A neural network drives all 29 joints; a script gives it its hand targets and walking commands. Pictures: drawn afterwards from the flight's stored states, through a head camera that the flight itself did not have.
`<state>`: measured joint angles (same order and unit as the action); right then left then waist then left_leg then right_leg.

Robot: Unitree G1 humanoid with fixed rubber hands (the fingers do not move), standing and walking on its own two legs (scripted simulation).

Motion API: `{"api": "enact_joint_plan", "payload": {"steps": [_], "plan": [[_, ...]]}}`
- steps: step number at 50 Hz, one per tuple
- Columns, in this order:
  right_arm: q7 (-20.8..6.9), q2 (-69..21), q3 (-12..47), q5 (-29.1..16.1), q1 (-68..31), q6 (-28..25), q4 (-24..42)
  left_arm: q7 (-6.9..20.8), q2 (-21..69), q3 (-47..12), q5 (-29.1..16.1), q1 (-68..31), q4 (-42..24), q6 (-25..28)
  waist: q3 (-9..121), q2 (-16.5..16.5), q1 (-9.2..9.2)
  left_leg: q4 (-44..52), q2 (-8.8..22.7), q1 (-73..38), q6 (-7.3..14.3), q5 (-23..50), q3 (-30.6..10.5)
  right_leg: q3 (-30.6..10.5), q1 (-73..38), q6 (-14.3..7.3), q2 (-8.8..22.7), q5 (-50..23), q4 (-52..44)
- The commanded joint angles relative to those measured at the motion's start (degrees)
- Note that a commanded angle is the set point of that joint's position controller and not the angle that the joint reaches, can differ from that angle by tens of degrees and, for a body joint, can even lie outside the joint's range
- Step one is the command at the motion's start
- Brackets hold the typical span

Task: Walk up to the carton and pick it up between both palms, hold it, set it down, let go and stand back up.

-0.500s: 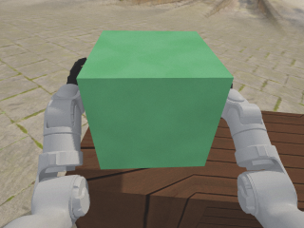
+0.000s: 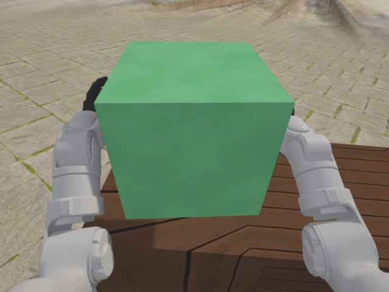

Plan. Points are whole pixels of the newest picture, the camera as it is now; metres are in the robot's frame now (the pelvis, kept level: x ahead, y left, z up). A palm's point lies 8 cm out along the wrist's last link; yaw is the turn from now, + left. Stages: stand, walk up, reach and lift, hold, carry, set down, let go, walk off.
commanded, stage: hold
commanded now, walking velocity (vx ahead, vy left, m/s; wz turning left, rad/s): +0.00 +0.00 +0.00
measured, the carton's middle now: (191, 124) +0.40 -0.02 +0.20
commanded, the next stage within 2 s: none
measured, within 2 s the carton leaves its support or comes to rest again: neither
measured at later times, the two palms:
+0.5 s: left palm (92, 117) +0.37 +0.17 +0.24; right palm (281, 122) +0.35 -0.19 +0.24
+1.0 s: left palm (90, 115) +0.37 +0.18 +0.24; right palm (278, 121) +0.36 -0.19 +0.24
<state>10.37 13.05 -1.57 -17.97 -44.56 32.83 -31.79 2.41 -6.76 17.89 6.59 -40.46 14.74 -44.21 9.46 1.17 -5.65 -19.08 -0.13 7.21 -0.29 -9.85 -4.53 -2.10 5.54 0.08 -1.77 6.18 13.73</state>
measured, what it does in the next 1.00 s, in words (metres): stands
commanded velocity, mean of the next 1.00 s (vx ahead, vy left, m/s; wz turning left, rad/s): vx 0.00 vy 0.00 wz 0.00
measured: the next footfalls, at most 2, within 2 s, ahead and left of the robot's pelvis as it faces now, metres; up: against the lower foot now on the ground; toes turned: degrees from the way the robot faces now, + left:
none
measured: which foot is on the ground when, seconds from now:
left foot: down 0.00-1.00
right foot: down 0.00-1.00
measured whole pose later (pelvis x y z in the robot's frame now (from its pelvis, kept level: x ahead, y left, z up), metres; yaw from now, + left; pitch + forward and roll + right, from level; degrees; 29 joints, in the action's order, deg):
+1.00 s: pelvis +0.00 +0.00 +0.00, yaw +0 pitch -2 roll -1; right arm 10.6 13.1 -1.4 -18.0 -44.8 33.3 -32.3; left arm 2.4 -7.1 17.4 7.1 -40.9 15.2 -44.6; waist 9.5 1.0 -5.7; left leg -19.4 -0.6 7.2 0.0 -10.0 -4.7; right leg -2.0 5.1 0.4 -1.4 6.4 13.6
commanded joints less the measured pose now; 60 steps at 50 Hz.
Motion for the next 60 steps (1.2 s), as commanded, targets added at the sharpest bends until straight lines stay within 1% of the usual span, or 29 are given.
{"api": "enact_joint_plan", "payload": {"steps": [1, 2, 4, 7, 8, 9, 10, 12, 14, 15, 17, 18, 19, 21, 25, 26, 29, 36, 37, 38, 40, 45, 49, 52, 54, 56, 57, 58, 60], "plan": [[-7.3, -38.3, 18.2, -8.3, -49.7, -3.9, 23.0, 8.0, 34.3, -27.4, -9.0, -42.3, -9.8, 4.5, 20.6, -2.2, 0.15, 2.3, -2.6, 0.2, 0.1, 7.7, 2.5, 0.4, -12.5, 1.2, -1.2, -12.4, 1.5], [-7.4, -38.1, 18.4, -8.5, -51.5, -4.2, 24.1, 7.8, 34.8, -27.4, -9.0, -41.9, -8.8, 4.4, 20.7, -2.0, 0.71, 2.0, -2.6, 0.1, 0.1, 7.9, 2.5, 0.5, -11.9, 1.2, -1.4, -11.7, 1.2], [-7.6, -37.9, 17.2, -7.7, -48.9, -3.6, 20.6, 7.8, 35.1, -27.2, -8.8, -42.3, -8.2, 4.6, 18.6, -2.2, -0.38, 2.6, -2.3, 0.1, -0.2, 7.1, 2.4, 0.6, -11.0, 1.0, -1.5, -10.8, 1.1], [-7.8, -37.1, 17.3, -8.1, -49.9, -4.0, 22.3, 7.7, 35.9, -28.2, -9.4, -41.9, -8.9, 4.5, 20.0, -2.9, -0.6, 2.0, -2.1, -0.6, -0.7, 8.9, 2.2, 0.7, -11.3, 0.7, -1.8, -12.3, 1.4], [-7.8, -36.6, 17.0, -8.1, -48.0, -3.7, 21.4, 7.8, 36.2, -28.8, -9.6, -41.5, -9.6, 4.5, 20.5, -3.6, -1.57, 1.9, -2.0, -1.4, -1.2, 9.6, 2.1, 0.7, -11.2, 0.6, -1.9, -12.8, 1.5], [-8.0, -36.7, 17.7, -8.8, -48.9, -4.0, 22.4, 7.6, 36.6, -29.2, -10.0, -42.2, -11.4, 4.6, 22.0, -4.4, -0.91, 1.3, -2.0, -1.9, -1.6, 11.8, 1.9, 0.9, -11.7, 0.5, -2.1, -13.5, 1.8], [-7.9, -36.1, 17.0, -8.5, -47.3, -3.7, 21.9, 7.5, 36.2, -29.4, -10.0, -41.6, -11.2, 4.6, 21.0, -4.2, -1.84, 1.3, -1.9, -2.4, -1.7, 11.7, 1.9, 0.8, -11.4, 0.5, -2.2, -13.5, 1.6], [-8.1, -35.6, 16.6, -8.2, -47.2, -3.5, 21.9, 7.6, 36.1, -29.1, -9.7, -41.3, -11.1, 4.3, 19.6, -3.7, -1.98, 1.6, -1.9, -2.1, -1.8, 11.5, 1.8, 1.1, -11.1, 0.5, -2.2, -12.8, 1.3], [-8.5, -35.4, 16.5, -8.0, -48.5, -3.7, 21.8, 7.5, 36.4, -28.8, -9.3, -41.5, -10.0, 4.0, 18.9, -4.1, -1.2, 2.4, -1.5, -0.9, -1.6, 9.1, 1.7, 1.2, -10.6, 0.1, -2.3, -9.8, 1.2], [-8.8, -35.8, 16.6, -8.1, -48.0, -3.5, 20.3, 7.3, 36.1, -28.5, -9.1, -42.4, -10.8, 4.2, 19.1, -4.0, -0.92, 2.6, -1.5, -1.1, -1.5, 9.4, 1.7, 1.2, -10.5, 0.1, -2.3, -9.7, 1.3], [-9.2, -35.8, 17.9, -8.8, -49.9, -4.2, 22.7, 6.7, 36.5, -28.9, -9.4, -41.1, -10.6, 4.0, 20.8, -3.7, 0.25, 1.6, -1.5, -2.1, -1.3, 11.8, 1.6, 1.2, -10.6, 0.0, -2.5, -11.6, 1.5], [-9.0, -35.7, 17.7, -8.9, -49.0, -4.2, 22.9, 6.7, 36.8, -29.6, -9.8, -40.9, -11.2, 4.1, 21.3, -3.8, -0.65, 1.4, -1.4, -2.7, -1.5, 12.0, 1.5, 1.1, -10.5, 0.0, -2.6, -11.9, 1.4], [-9.2, -36.0, 18.3, -9.5, -50.2, -4.5, 24.1, 6.4, 37.2, -30.0, -10.3, -41.5, -12.4, 4.2, 22.4, -4.1, -0.05, 1.1, -1.3, -2.9, -1.5, 12.8, 1.3, 1.4, -10.7, -0.1, -2.8, -11.7, 1.6], [-9.3, -35.8, 17.2, -9.0, -48.7, -4.1, 22.1, 6.3, 36.7, -29.8, -10.0, -42.2, -12.0, 4.1, 20.4, -4.2, -0.84, 1.3, -1.5, -2.9, -1.5, 11.8, 1.6, 1.1, -9.7, 0.1, -2.5, -11.3, 1.2], [-9.4, -36.6, 18.0, -9.2, -48.9, -3.6, 21.2, 6.4, 35.7, -28.5, -9.2, -42.3, -11.4, 3.8, 19.9, -2.9, 0.15, 1.8, -1.7, -2.0, -0.7, 10.6, 1.9, 0.9, -10.1, 0.4, -2.3, -11.0, 1.2], [-9.4, -37.4, 18.9, -9.5, -50.6, -4.0, 22.9, 6.4, 35.7, -28.2, -9.2, -42.3, -11.3, 3.8, 21.4, -2.4, 1.28, 1.5, -1.9, -1.5, -0.3, 10.7, 1.9, 0.9, -10.8, 0.5, -2.1, -11.2, 1.4], [-8.9, -36.9, 18.0, -9.3, -51.2, -4.4, 23.8, 6.4, 36.4, -28.9, -9.8, -41.7, -9.9, 4.0, 22.2, -3.1, 0.48, 1.1, -2.0, -1.8, -0.5, 10.4, 2.0, 0.5, -10.7, 0.4, -2.1, -12.1, 1.3], [-7.8, -38.1, 17.7, -8.4, -49.4, -3.5, 20.9, 7.7, 33.8, -26.3, -8.8, -42.5, -8.6, 4.4, 20.0, -0.7, -0.26, 2.0, -2.7, -0.6, 0.4, 8.5, 2.3, 0.3, -11.9, 1.6, -1.3, -13.7, 1.2], [-7.7, -38.3, 18.7, -9.0, -50.8, -3.8, 22.8, 7.8, 34.2, -26.3, -8.7, -41.7, -8.6, 4.2, 21.4, -0.7, 0.77, 1.7, -2.7, -0.7, 0.5, 9.1, 2.4, 0.4, -12.8, 1.4, -1.4, -14.0, 1.4], [-7.6, -37.8, 17.7, -8.6, -49.5, -3.4, 21.0, 7.9, 34.1, -26.5, -8.4, -41.9, -8.1, 4.2, 19.7, -1.2, -0.3, 2.0, -2.6, -0.6, 0.2, 9.0, 2.3, 0.4, -12.4, 1.2, -1.5, -13.8, 1.2], [-7.4, -38.0, 18.8, -9.4, -50.1, -3.6, 23.2, 8.2, 34.6, -26.8, -8.6, -41.2, -8.7, 4.1, 21.1, -1.5, 0.15, 1.4, -2.8, -1.0, -0.1, 10.6, 2.2, 0.3, -13.2, 1.3, -1.5, -15.5, 1.4], [-7.3, -37.5, 17.9, -8.7, -48.8, -3.4, 23.0, 8.1, 34.6, -27.8, -9.3, -42.2, -10.2, 4.4, 21.0, -2.5, -1.06, 1.5, -2.6, -1.3, -0.6, 10.5, 2.2, 0.5, -12.3, 1.1, -1.5, -14.8, 1.6], [-7.5, -37.3, 18.3, -9.2, -49.9, -3.4, 23.4, 7.9, 34.8, -27.2, -8.9, -41.8, -10.1, 4.3, 21.6, -2.3, -0.08, 1.5, -2.4, -1.3, -0.5, 10.7, 2.0, 0.7, -12.3, 0.9, -1.9, -13.7, 1.6], [-7.6, -36.6, 18.6, -10.0, -49.1, -3.8, 26.0, 7.4, 35.9, -29.1, -9.8, -40.4, -12.2, 4.1, 22.5, -3.5, -0.88, 0.4, -2.2, -3.5, -1.5, 14.8, 1.6, 1.0, -11.7, 0.6, -2.4, -15.9, 1.6], [-8.1, -35.8, 17.6, -9.3, -47.7, -3.2, 22.7, 7.2, 35.3, -29.0, -9.5, -42.0, -12.1, 4.0, 19.8, -3.8, -1.33, 1.4, -1.9, -2.9, -1.5, 11.6, 1.6, 1.2, -9.7, 0.4, -2.4, -11.6, 1.0], [-8.5, -36.3, 17.4, -8.8, -49.5, -3.5, 23.2, 7.3, 35.8, -28.5, -9.5, -41.5, -10.2, 3.8, 19.1, -2.9, -0.6, 2.1, -1.7, -1.2, -0.7, 8.8, 1.7, 1.0, -9.6, 0.3, -2.1, -10.1, 0.8], [-8.6, -36.0, 17.2, -8.7, -47.9, -3.2, 21.2, 7.3, 35.8, -28.7, -9.2, -41.5, -10.4, 3.8, 19.0, -3.8, -0.91, 2.3, -1.6, -1.2, -1.0, 8.7, 1.6, 0.8, -9.9, 0.1, -2.1, -10.1, 1.0], [-8.7, -36.5, 17.8, -9.0, -50.0, -3.7, 23.8, 7.3, 36.4, -28.8, -9.4, -41.3, -10.1, 3.7, 20.5, -3.5, -0.25, 1.8, -1.8, -1.0, -0.8, 9.4, 1.7, 0.8, -10.6, 0.2, -2.1, -11.1, 1.2], [-8.7, -36.2, 17.7, -9.3, -50.2, -3.8, 24.1, 7.0, 36.8, -29.4, -9.9, -42.3, -11.8, 4.1, 22.0, -4.1, -0.32, 1.4, -1.7, -2.0, -1.3, 10.9, 1.7, 0.8, -10.7, 0.2, -2.3, -11.8, 1.6]]}}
